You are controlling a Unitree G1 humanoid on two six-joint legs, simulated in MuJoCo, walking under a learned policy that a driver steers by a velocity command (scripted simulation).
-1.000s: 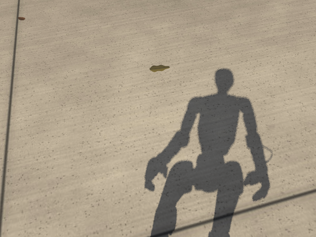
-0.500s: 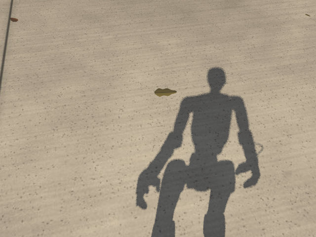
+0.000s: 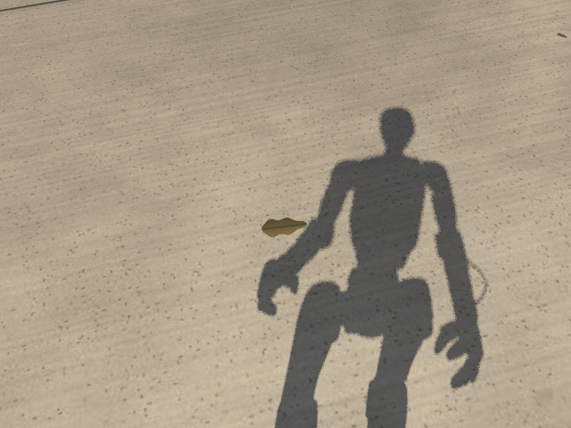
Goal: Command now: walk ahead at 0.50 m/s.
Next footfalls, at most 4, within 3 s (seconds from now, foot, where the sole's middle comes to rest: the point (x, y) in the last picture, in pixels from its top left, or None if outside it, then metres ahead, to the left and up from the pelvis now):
0.46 left None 0.39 0.11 -0.77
1.00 right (279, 317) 0.75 0.05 -0.77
1.46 left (176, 283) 0.86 0.33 -0.77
1.98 right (243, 196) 1.17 0.15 -0.77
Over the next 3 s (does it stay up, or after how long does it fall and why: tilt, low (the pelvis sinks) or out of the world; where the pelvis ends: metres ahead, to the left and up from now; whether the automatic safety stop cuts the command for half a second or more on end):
stays up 1.53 0.09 0.00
